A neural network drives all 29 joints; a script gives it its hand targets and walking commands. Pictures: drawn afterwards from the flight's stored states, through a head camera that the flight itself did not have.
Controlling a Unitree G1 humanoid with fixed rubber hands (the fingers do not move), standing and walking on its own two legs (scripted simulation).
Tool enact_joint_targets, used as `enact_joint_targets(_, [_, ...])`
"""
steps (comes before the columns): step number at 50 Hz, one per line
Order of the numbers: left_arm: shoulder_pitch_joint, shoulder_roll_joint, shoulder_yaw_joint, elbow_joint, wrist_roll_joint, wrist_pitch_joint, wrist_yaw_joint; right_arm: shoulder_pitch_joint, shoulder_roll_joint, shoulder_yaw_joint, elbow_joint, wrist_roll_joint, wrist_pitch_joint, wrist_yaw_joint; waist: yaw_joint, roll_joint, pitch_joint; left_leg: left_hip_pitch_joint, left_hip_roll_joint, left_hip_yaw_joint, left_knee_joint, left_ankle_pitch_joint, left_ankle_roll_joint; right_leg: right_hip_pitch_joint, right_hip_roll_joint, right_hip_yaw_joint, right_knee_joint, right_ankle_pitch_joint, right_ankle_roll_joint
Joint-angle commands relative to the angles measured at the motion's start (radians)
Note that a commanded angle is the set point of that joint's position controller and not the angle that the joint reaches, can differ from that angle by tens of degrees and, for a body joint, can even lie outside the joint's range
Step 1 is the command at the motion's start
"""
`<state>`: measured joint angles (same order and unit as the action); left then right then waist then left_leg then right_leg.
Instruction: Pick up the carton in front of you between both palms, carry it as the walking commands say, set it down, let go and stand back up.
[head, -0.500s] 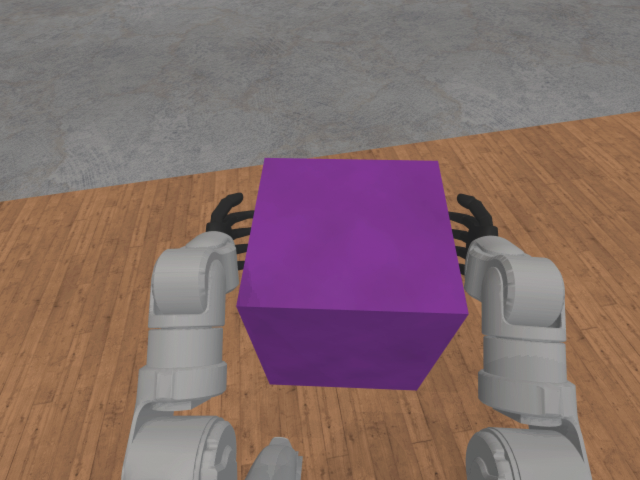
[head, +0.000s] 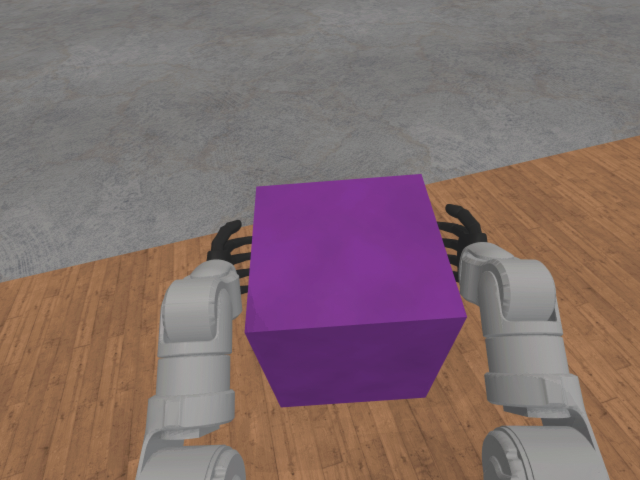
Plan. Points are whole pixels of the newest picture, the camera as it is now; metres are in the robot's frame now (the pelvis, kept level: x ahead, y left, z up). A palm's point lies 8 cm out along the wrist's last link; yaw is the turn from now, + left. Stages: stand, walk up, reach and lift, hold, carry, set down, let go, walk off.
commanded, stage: carry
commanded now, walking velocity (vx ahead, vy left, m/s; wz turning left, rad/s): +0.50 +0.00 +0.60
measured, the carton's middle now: (346, 298) +0.36 -0.03 +0.03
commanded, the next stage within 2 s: none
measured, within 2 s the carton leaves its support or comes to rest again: neither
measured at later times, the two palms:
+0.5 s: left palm (132, 207) +0.57 +0.32 +0.04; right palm (297, 163) +0.65 +0.03 +0.04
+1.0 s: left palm (112, 117) +0.84 +0.42 +0.06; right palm (242, 80) +0.97 +0.15 +0.06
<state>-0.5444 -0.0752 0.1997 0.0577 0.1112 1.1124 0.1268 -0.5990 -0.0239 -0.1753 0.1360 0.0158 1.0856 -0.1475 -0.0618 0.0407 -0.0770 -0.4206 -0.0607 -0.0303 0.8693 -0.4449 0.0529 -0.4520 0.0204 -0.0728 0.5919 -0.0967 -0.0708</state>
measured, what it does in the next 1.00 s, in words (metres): goes down, turning left: left foot 0.03 m lower, then right foot 0.04 m lower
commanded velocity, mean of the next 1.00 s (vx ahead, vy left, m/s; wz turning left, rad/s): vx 0.50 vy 0.00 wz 0.22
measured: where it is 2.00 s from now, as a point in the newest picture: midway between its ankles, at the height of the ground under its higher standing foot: (236, 280)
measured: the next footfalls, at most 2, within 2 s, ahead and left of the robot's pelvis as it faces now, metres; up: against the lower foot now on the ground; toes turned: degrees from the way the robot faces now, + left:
left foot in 0.36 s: +0.35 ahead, +0.13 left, -0.03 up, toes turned +17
right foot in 0.90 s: +0.70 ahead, +0.16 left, -0.07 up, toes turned +19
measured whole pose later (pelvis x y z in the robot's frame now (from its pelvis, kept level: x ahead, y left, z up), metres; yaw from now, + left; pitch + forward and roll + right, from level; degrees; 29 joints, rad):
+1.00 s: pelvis +0.58 +0.16 -0.07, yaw +22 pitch +3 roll +0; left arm -0.63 -0.03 0.18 0.12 0.08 1.20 0.12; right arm -0.66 -0.02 -0.19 0.18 -0.02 1.16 -0.13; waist 0.02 0.00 -0.09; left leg -0.38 -0.10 0.01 1.31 -0.49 0.05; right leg -0.46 0.08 -0.12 0.58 -0.07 -0.13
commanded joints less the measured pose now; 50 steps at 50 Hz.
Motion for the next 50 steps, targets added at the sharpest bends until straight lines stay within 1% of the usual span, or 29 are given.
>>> enact_joint_targets(1, [-0.666, -0.909, -0.646, -0.100, -0.392, -0.019, -0.190, -0.680, 1.127, 0.682, -0.097, 0.414, 0.032, 0.280, 0.114, -0.195, -0.421, -0.434, 0.064, -0.005, 0.308, -0.151, 0.022, 0.708, -0.440, 0.536, -0.109, 0.241, -0.180])
enact_joint_targets(3, [-0.737, -0.925, -0.661, -0.141, -0.440, -0.009, -0.203, -0.673, 1.126, 0.663, -0.083, 0.397, 0.042, 0.271, 0.122, -0.140, -0.356, -0.473, 0.095, 0.005, 0.280, -0.046, 0.002, 0.657, -0.374, 0.399, -0.115, 0.262, -0.131])
enact_joint_targets(6, [-0.784, -0.966, -0.686, -0.155, -0.497, 0.011, -0.224, -0.636, 1.112, 0.628, -0.067, 0.345, 0.056, 0.247, 0.132, -0.186, -0.330, -0.422, 0.077, 0.047, 0.141, 0.069, -0.028, 0.618, -0.321, 0.247, -0.125, 0.401, -0.091])
enact_joint_targets(9, [-0.802, -0.996, -0.685, -0.134, -0.532, 0.025, -0.249, -0.600, 1.089, 0.588, -0.052, 0.282, 0.068, 0.223, 0.141, -0.184, -0.308, -0.373, 0.060, 0.094, -0.023, 0.241, -0.028, 0.596, -0.291, 0.129, -0.123, 0.492, -0.071])
enact_joint_targets(12, [-0.807, -1.015, -0.679, -0.095, -0.549, 0.028, -0.267, -0.585, 1.065, 0.563, -0.035, 0.234, 0.076, 0.212, 0.152, -0.193, -0.273, -0.228, 0.012, 0.180, -0.260, 0.441, -0.004, 0.546, -0.235, -0.019, -0.109, 0.527, -0.009])
enact_joint_targets(14, [-0.805, -1.024, -0.671, -0.064, -0.548, 0.026, -0.272, -0.590, 1.056, 0.555, -0.026, 0.223, 0.079, 0.212, 0.130, -0.220, -0.278, -0.075, -0.019, 0.212, -0.354, 0.530, 0.039, 0.507, -0.237, -0.073, -0.036, 0.577, 0.026])
enact_joint_targets(16, [-0.793, -1.032, -0.662, -0.031, -0.543, 0.026, -0.276, -0.580, 1.052, 0.541, 0.001, 0.215, 0.078, 0.217, 0.068, -0.225, -0.339, 0.123, -0.041, 0.227, -0.399, 0.588, 0.081, 0.464, -0.257, -0.132, 0.182, 0.629, 0.062])
enact_joint_targets(17, [-0.799, -1.033, -0.659, -0.016, -0.540, 0.024, -0.279, -0.567, 1.060, 0.535, 0.015, 0.217, 0.076, 0.222, 0.010, -0.184, -0.388, 0.310, -0.018, 0.193, -0.462, 0.652, 0.097, 0.377, -0.241, -0.156, 0.387, 0.541, 0.086])
enact_joint_targets(18, [-0.804, -1.037, -0.659, 0.003, -0.533, 0.020, -0.282, -0.575, 1.063, 0.531, 0.026, 0.219, 0.073, 0.231, 0.005, -0.054, -0.372, 0.501, 0.071, 0.056, -0.403, 0.710, 0.103, 0.126, -0.168, -0.115, 0.588, -0.057, 0.101])
enact_joint_targets(19, [-0.784, -1.042, -0.657, 0.037, -0.531, 0.029, -0.283, -0.549, 1.050, 0.508, 0.070, 0.215, 0.074, 0.235, 0.029, 0.129, -0.429, 0.715, 0.281, -0.263, -0.188, 1.230, 0.173, -0.137, -0.079, -0.036, 0.796, -0.569, 0.128])
enact_joint_targets(20, [-0.762, -1.052, -0.631, 0.035, -0.511, 0.035, -0.273, -0.548, 1.032, 0.506, 0.063, 0.216, 0.071, 0.240, -0.004, 0.203, -0.595, 0.883, 0.403, -0.548, -0.293, 0.929, 0.362, -0.307, -0.021, 0.053, 0.974, -0.571, 0.135])
enact_joint_targets(21, [-0.813, -1.041, -0.637, -0.016, -0.499, 0.029, -0.263, -0.590, 1.088, 0.540, 0.022, 0.258, 0.064, 0.250, -0.010, 0.121, -0.561, 0.815, 0.374, -0.579, -0.390, 0.631, 0.361, -0.394, -0.058, 0.108, 0.970, -0.493, 0.103])
enact_joint_targets(22, [-0.872, -1.062, -0.652, -0.065, -0.502, 0.025, -0.252, -0.685, 1.134, 0.574, -0.055, 0.298, 0.055, 0.258, -0.004, 0.049, -0.485, 0.699, 0.327, -0.519, -0.413, 0.530, 0.310, -0.405, -0.086, 0.115, 0.905, -0.441, 0.091])
enact_joint_targets(23, [-0.891, -1.073, -0.656, -0.102, -0.502, 0.019, -0.239, -0.755, 1.175, 0.610, -0.122, 0.341, 0.051, 0.263, 0.021, -0.024, -0.445, 0.580, 0.306, -0.447, -0.422, 0.562, 0.275, -0.364, -0.112, 0.122, 0.821, -0.394, 0.089])
enact_joint_targets(24, [-0.889, -1.073, -0.653, -0.136, -0.495, 0.014, -0.225, -0.800, 1.202, 0.641, -0.169, 0.376, 0.047, 0.265, 0.034, -0.042, -0.433, 0.486, 0.298, -0.402, -0.431, 0.585, 0.259, -0.304, -0.124, 0.121, 0.757, -0.367, 0.089])
enact_joint_targets(26, [-0.826, -1.069, -0.662, -0.159, -0.478, 0.006, -0.203, -0.800, 1.218, 0.677, -0.221, 0.417, 0.040, 0.264, 0.041, -0.028, -0.443, 0.417, 0.267, -0.334, -0.439, 0.620, 0.227, -0.251, -0.124, 0.105, 0.674, -0.332, 0.094])
enact_joint_targets(30, [-0.692, -1.039, -0.683, -0.163, -0.427, -0.012, -0.185, -0.681, 1.202, 0.695, -0.218, 0.414, 0.027, 0.267, 0.013, 0.015, -0.469, 0.553, 0.238, -0.235, -0.369, 1.008, 0.171, -0.363, -0.111, 0.067, 0.536, -0.174, 0.092])
enact_joint_targets(32, [-0.665, -1.019, -0.702, -0.173, -0.412, -0.020, -0.185, -0.644, 1.183, 0.705, -0.218, 0.402, 0.019, 0.273, -0.004, 0.025, -0.462, 0.621, 0.219, -0.213, -0.360, 1.096, 0.137, -0.409, -0.092, 0.048, 0.465, -0.089, 0.079])
enact_joint_targets(36, [-0.677, -0.968, -0.733, -0.215, -0.410, -0.023, -0.185, -0.635, 1.126, 0.724, -0.241, 0.396, 0.015, 0.280, -0.027, 0.031, -0.400, 0.679, 0.164, -0.167, -0.360, 1.122, 0.092, -0.404, -0.036, 0.006, 0.233, 0.060, 0.045])
enact_joint_targets(40, [-0.664, -0.889, -0.717, -0.195, -0.403, 0.010, -0.185, -0.586, 1.052, 0.700, -0.200, 0.383, 0.041, 0.280, -0.050, 0.045, -0.340, 0.655, 0.117, -0.105, -0.330, 1.112, 0.064, -0.244, 0.036, -0.065, -0.068, 0.250, 0.021])
enact_joint_targets(42, [-0.648, -0.850, -0.688, -0.153, -0.390, 0.032, -0.188, -0.573, 1.030, 0.680, -0.153, 0.376, 0.056, 0.281, -0.019, 0.063, -0.335, 0.562, 0.119, -0.073, -0.253, 1.123, 0.044, -0.041, 0.057, -0.071, -0.171, 0.333, -0.010])
enact_joint_targets(43, [-0.642, -0.833, -0.668, -0.132, -0.383, 0.041, -0.191, -0.576, 1.025, 0.671, -0.129, 0.373, 0.063, 0.282, 0.017, 0.076, -0.353, 0.514, 0.125, -0.059, -0.170, 1.134, 0.031, 0.080, 0.056, -0.076, -0.187, 0.331, -0.017])
enact_joint_targets(44, [-0.646, -0.826, -0.649, -0.112, -0.376, 0.048, -0.194, -0.591, 1.023, 0.662, -0.105, 0.376, 0.069, 0.284, 0.070, 0.054, -0.378, 0.426, 0.115, -0.008, -0.019, 1.079, 0.006, 0.244, 0.027, -0.068, -0.246, 0.375, -0.025])
enact_joint_targets(45, [-0.634, -0.816, -0.620, -0.082, -0.365, 0.055, -0.198, -0.632, 1.019, 0.650, -0.087, 0.376, 0.074, 0.286, 0.129, -0.012, -0.397, 0.220, 0.080, 0.022, 0.181, 0.810, -0.012, 0.463, -0.070, 0.027, -0.201, 0.476, -0.038])
enact_joint_targets(46, [-0.639, -0.800, -0.588, -0.039, -0.356, 0.062, -0.201, -0.666, 1.034, 0.636, -0.060, 0.369, 0.082, 0.289, 0.105, -0.182, -0.432, -0.046, -0.006, 0.065, 0.330, -0.005, -0.022, 0.694, -0.292, 0.276, 0.007, 0.959, -0.085])
enact_joint_targets(47, [-0.651, -0.773, -0.563, 0.007, -0.355, 0.068, -0.203, -0.666, 1.041, 0.616, -0.029, 0.381, 0.097, 0.282, 0.138, -0.297, -0.528, -0.310, -0.071, -0.002, 0.613, -0.205, -0.056, 0.918, -0.453, 0.606, -0.020, 0.735, -0.289])
enact_joint_targets(48, [-0.634, -0.828, -0.572, 0.027, -0.381, 0.068, -0.210, -0.672, 1.032, 0.601, -0.035, 0.359, 0.100, 0.274, 0.148, -0.217, -0.534, -0.359, -0.003, -0.041, 0.646, -0.124, -0.016, 0.829, -0.417, 0.652, -0.099, 0.282, -0.299])
enact_joint_targets(49, [-0.702, -0.884, -0.596, -0.005, -0.420, 0.066, -0.221, -0.714, 1.053, 0.592, -0.048, 0.346, 0.100, 0.269, 0.132, -0.139, -0.467, -0.357, 0.023, -0.033, 0.580, -0.054, 0.004, 0.682, -0.336, 0.579, -0.165, 0.064, -0.247])
enact_joint_targets(50, [-0.790, -0.944, -0.619, -0.037, -0.461, 0.067, -0.233, -0.733, 1.077, 0.577, -0.052, 0.334, 0.098, 0.263, 0.107, -0.061, -0.394, -0.325, 0.042, -0.023, 0.485, -0.002, 0.004, 0.539, -0.302, 0.506, -0.210, 0.003, -0.202])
